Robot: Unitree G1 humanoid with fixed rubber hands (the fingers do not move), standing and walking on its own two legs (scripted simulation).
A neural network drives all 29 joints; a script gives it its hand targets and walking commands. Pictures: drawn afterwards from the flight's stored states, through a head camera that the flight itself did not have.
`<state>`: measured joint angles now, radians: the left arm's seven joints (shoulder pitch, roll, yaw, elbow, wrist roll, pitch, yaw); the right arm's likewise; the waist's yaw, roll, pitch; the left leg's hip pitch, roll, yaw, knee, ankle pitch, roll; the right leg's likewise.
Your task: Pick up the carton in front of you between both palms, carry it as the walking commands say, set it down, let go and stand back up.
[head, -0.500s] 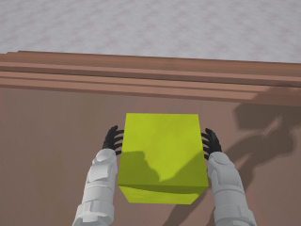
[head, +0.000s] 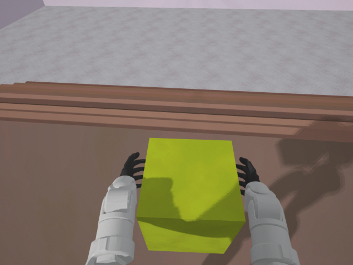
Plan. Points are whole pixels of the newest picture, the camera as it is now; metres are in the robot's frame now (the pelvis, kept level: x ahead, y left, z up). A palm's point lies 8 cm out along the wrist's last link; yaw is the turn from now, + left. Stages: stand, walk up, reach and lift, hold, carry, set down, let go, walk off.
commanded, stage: reach and lift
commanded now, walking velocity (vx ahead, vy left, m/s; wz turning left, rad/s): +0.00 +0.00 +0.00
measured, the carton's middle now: (188, 198) +0.30 +0.00 -0.05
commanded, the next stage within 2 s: hold in 0.66 s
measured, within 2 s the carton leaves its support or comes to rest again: neither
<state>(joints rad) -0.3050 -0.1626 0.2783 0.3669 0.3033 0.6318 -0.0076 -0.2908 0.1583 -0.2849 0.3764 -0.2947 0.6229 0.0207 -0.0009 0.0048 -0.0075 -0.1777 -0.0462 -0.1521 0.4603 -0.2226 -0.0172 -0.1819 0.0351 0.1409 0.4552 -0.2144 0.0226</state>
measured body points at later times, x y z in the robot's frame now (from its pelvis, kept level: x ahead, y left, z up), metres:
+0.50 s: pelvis +0.02 +0.00 +0.00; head +0.00 -0.01 +0.45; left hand +0.32 +0.15 +0.03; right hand +0.32 -0.15 +0.02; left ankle +0.02 +0.13 -0.74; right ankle +0.03 -0.14 -0.74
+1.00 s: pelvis +0.01 +0.00 +0.00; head -0.03 -0.01 +0.45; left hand +0.31 +0.15 +0.05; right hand +0.31 -0.15 +0.04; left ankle +0.02 +0.13 -0.74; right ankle +0.03 -0.14 -0.74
